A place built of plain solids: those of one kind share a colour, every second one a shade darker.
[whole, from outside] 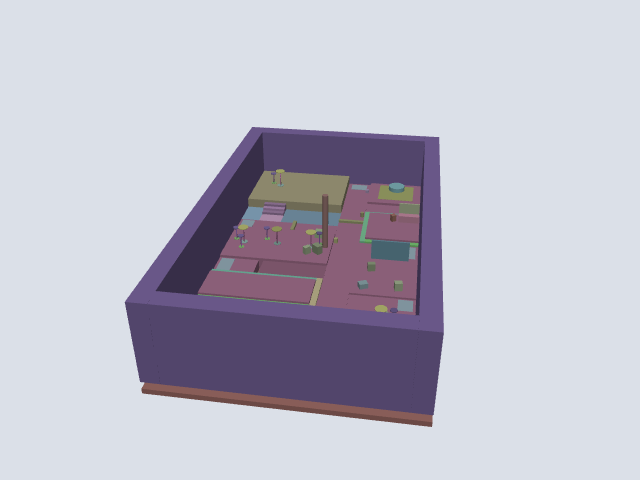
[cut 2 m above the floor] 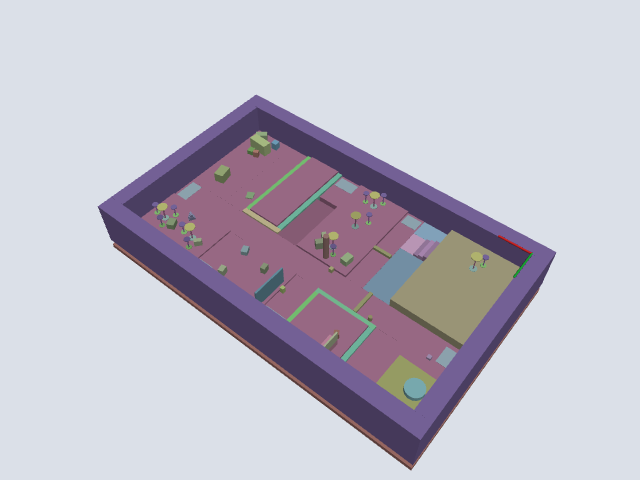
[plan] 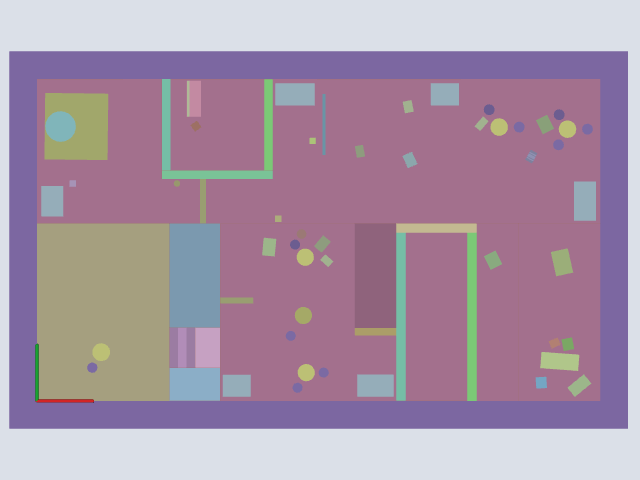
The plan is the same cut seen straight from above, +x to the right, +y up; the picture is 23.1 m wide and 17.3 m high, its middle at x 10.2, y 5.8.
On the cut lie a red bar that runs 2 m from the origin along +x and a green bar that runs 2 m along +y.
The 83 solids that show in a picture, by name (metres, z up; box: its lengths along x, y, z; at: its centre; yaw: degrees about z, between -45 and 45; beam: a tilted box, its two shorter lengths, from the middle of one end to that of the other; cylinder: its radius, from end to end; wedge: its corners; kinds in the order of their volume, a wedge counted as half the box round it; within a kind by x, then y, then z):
{
 "wall_1": {"box": [1.0, 11.6, 4.6], "at": [-0.5, 5.8, 1.3]},
 "wall_2": {"box": [22.3, 1.0, 4.6], "at": [10.15, -0.5, 1.3]},
 "wall_3": {"box": [22.3, 1.0, 4.6], "at": [10.15, 12.1, 1.3]},
 "wall_4": {"box": [1.0, 11.6, 4.6], "at": [20.8, 5.8, 1.3]},
 "floor_1": {"box": [3.1, 3.6, 1.16], "at": [1.55, 9.8, -0.42]},
 "floor_2": {"box": [1.4, 3.6, 1.0], "at": [3.8, 9.8, -0.5]},
 "floor_3": {"box": [3.38, 3.29, 1.24], "at": [6.5, 9.96, -0.38]},
 "floor_4": {"box": [1.2, 6.4, 1.0], "at": [7.2, 3.2, -0.5]},
 "floor_5": {"box": [1.6, 3.6, 1.0], "at": [9.3, 9.8, -0.5]},
 "floor_6": {"box": [3.65, 6.4, 1.15], "at": [9.62, 3.2, -0.42]},
 "floor_7": {"box": [20.3, 1.6, 1.0], "at": [10.15, 7.2, -0.5]},
 "floor_8": {"box": [4.0, 3.6, 1.1], "at": [12.1, 9.8, -0.45]},
 "floor_9": {"box": [1.5, 2.36, 1.0], "at": [12.2, 1.18, -0.5]},
 "floor_10": {"box": [1.5, 3.77, 1.0], "at": [12.2, 4.51, -0.5]},
 "floor_11": {"box": [2.22, 6.06, 1.24], "at": [14.4, 3.03, -0.38]},
 "floor_12": {"box": [1.2, 3.6, 1.0], "at": [14.7, 9.8, -0.5]},
 "floor_13": {"box": [1.5, 6.4, 1.0], "at": [16.6, 3.2, -0.5]},
 "floor_14": {"box": [5.0, 3.6, 1.1], "at": [17.8, 9.8, -0.45]},
 "floor_15": {"box": [2.95, 6.4, 1.0], "at": [18.82, 3.2, -0.5]},
 "floor_base_1": {"box": [22.3, 13.6, 0.3], "at": [10.15, 5.8, -1.57]},
 "floor_deck_1": {"box": [4.77, 6.4, 1.6], "at": [2.38, 3.2, -0.2]},
 "floor_fore_1": {"box": [1.83, 1.19, 1.0], "at": [5.68, 0.59, -0.5]},
 "floor_fore_2": {"box": [1.83, 3.76, 1.0], "at": [5.68, 4.52, -0.5]},
 "step_terE_tread_1": {"box": [0.31, 3.29, 1.12], "at": [8.35, 9.96, -0.44]},
 "step_terE_tread_2": {"box": [0.34, 6.06, 1.12], "at": [15.68, 3.03, -0.44]},
 "step_terW_tread_1": {"box": [0.31, 3.29, 1.12], "at": [4.66, 9.96, -0.44]},
 "step_terW_tread_2": {"box": [0.34, 6.06, 1.12], "at": [13.12, 3.03, -0.44]},
 "step_tread_1": {"box": [0.31, 1.45, 1.45], "at": [4.92, 1.92, -0.28]},
 "step_tread_2": {"box": [0.31, 1.45, 1.3], "at": [5.24, 1.92, -0.35]},
 "step_tread_3": {"box": [0.31, 1.45, 1.15], "at": [5.54, 1.92, -0.42]},
 "step_terS_tread_1": {"box": [4.0, 0.31, 1.12], "at": [6.5, 8.15, -0.44]},
 "floor_before_steps_1": {"box": [0.9, 1.45, 1.0], "at": [6.15, 1.92, -0.5]},
 "step_terN_tread_1": {"box": [2.9, 0.34, 1.12], "at": [14.4, 6.23, -0.44]},
 "flight_case_1": {"box": [1.37, 0.59, 0.83], "at": [18.84, 1.42, 0.41], "yaw": -4.3},
 "flight_case_2": {"box": [0.63, 0.9, 0.66], "at": [18.92, 5.0, 0.33], "yaw": 12.5},
 "monitor_wedge_1": {"box": [0.46, 0.64, 0.42], "at": [8.37, 5.54, 0.36], "yaw": -5.4},
 "monitor_wedge_2": {"box": [0.46, 0.57, 0.39], "at": [18.31, 9.96, 0.29], "yaw": 26.2},
 "monitor_wedge_3": {"box": [0.77, 0.43, 0.45], "at": [19.55, 0.55, 0.23], "yaw": 39.4},
 "low_mat_1": {"box": [0.8, 1.1, 0.06], "at": [0.55, 7.2, -0.02]},
 "low_mat_2": {"box": [1.02, 0.8, 0.06], "at": [7.2, 0.55, -0.02]},
 "low_mat_3": {"box": [1.42, 0.8, 0.06], "at": [9.3, 11.05, -0.02]},
 "low_mat_4": {"box": [1.32, 0.8, 0.06], "at": [12.2, 0.55, -0.02]},
 "low_mat_5": {"box": [1.02, 0.8, 0.06], "at": [14.7, 11.05, -0.02]},
 "low_mat_6": {"box": [0.8, 1.42, 0.06], "at": [19.75, 7.2, -0.02]},
 "column_a0a_1": {"cylinder": 0.17, "from": [9.54, 6.01, 0.15], "to": [9.54, 6.01, 3.6]},
 "bag_1": {"box": [0.37, 0.52, 0.53], "at": [10.29, 5.66, 0.41], "yaw": -40.2},
 "bag_2": {"box": [0.4, 0.28, 0.46], "at": [10.44, 5.05, 0.38], "yaw": -42.8},
 "bag_3": {"box": [0.3, 0.43, 0.46], "at": [11.64, 8.99, 0.33], "yaw": 10.3},
 "bag_4": {"box": [0.33, 0.43, 0.48], "at": [13.38, 10.61, 0.34], "yaw": 11.4},
 "bag_5": {"box": [0.27, 0.47, 0.4], "at": [16.02, 9.99, 0.3], "yaw": -41.0},
 "floor_gap_1": {"box": [1.5, 0.27, 0.8], "at": [12.2, 2.5, -1.0]},
 "low_rug_1": {"box": [2.28, 2.4, 0.06], "at": [1.42, 9.89, 0.14], "yaw": -0.7},
 "bench_seat_1": {"box": [0.51, 1.3, 0.45], "at": [5.66, 10.89, 0.47]},
 "screenW_1": {"box": [0.11, 2.2, 1.23], "at": [10.35, 9.96, 0.71]},
 "low_1": {"cylinder": 0.55, "from": [0.85, 9.89, 0.17], "to": [0.85, 9.89, 0.46]},
 "step_hump_1": {"box": [0.22, 1.6, 0.2], "at": [5.98, 7.2, 0.05]},
 "step_hump_2": {"box": [1.2, 0.22, 0.23], "at": [7.2, 3.62, 0.07]},
 "bench_back_1": {"box": [0.1, 1.3, 0.7], "at": [5.45, 10.89, 1.04]},
 "keg_1": {"box": [0.39, 0.41, 0.52], "at": [18.18, 0.66, 0.26], "yaw": 3.3},
 "cable_reel_1": {"box": [0.29, 0.29, 0.42], "at": [5.73, 9.9, 0.45], "yaw": 35.1},
 "cable_reel_2": {"box": [0.36, 0.29, 0.43], "at": [18.66, 2.08, 0.21], "yaw": 24.4},
 "top_1": {"cylinder": 0.32, "from": [2.31, 1.76, 1.66], "to": [2.31, 1.76, 1.7]},
 "top_2": {"cylinder": 0.31, "from": [9.6, 3.08, 1.13], "to": [9.6, 3.08, 1.17]},
 "top_3": {"cylinder": 0.31, "from": [9.67, 5.18, 1.13], "to": [9.67, 5.18, 1.17]},
 "top_4": {"cylinder": 0.31, "from": [9.7, 1.02, 1.13], "to": [9.7, 1.02, 1.17]},
 "top_5": {"cylinder": 0.32, "from": [16.66, 9.87, 1.07], "to": [16.66, 9.87, 1.11]},
 "top_6": {"cylinder": 0.32, "from": [19.12, 9.79, 1.07], "to": [19.12, 9.79, 1.11]},
 "crate_1": {"box": [0.38, 0.49, 0.31], "at": [13.44, 8.68, 0.26], "yaw": 24.5},
 "carton_1": {"box": [0.39, 0.43, 0.31], "at": [19.13, 2.04, 0.15], "yaw": 11.0},
 "stool_high_seat_1": {"cylinder": 0.18, "from": [1.99, 1.2, 1.3], "to": [1.99, 1.2, 1.35]},
 "stool_high_seat_2": {"cylinder": 0.18, "from": [9.15, 2.34, 0.89], "to": [9.15, 2.34, 0.94]},
 "stool_high_seat_3": {"cylinder": 0.18, "from": [9.3, 5.63, 0.89], "to": [9.3, 5.63, 0.94]},
 "stool_high_seat_4": {"cylinder": 0.18, "from": [9.39, 0.47, 0.89], "to": [9.39, 0.47, 0.94]},
 "stool_high_seat_5": {"cylinder": 0.18, "from": [10.33, 1.02, 0.89], "to": [10.33, 1.02, 0.94]},
 "stool_high_seat_6": {"cylinder": 0.2, "from": [16.3, 10.49, 0.8], "to": [16.3, 10.49, 0.84]},
 "stool_high_seat_7": {"cylinder": 0.2, "from": [17.38, 9.87, 0.8], "to": [17.38, 9.87, 0.84]},
 "stool_high_seat_8": {"cylinder": 0.2, "from": [18.8, 9.23, 0.8], "to": [18.8, 9.23, 0.84]},
 "stool_high_seat_9": {"cylinder": 0.2, "from": [18.82, 10.31, 0.8], "to": [18.82, 10.31, 0.84]},
 "stool_high_seat_10": {"cylinder": 0.2, "from": [19.84, 9.79, 0.8], "to": [19.84, 9.79, 0.84]},
 "inway_hose_coil_1": {"box": [0.47, 0.55, 0.11], "at": [16.44, 5.07, 0.01], "yaw": 26.3},
 "edge_backpack_1": {"box": [0.23, 0.23, 0.39], "at": [9.94, 9.37, 0.2]},
 "foot_1": {"cylinder": 0.23, "from": [2.31, 1.76, 0.55], "to": [2.31, 1.76, 0.62]},
 "edge_book_pile_1": {"box": [0.23, 0.23, 0.21], "at": [1.29, 7.83, 0.1]}
}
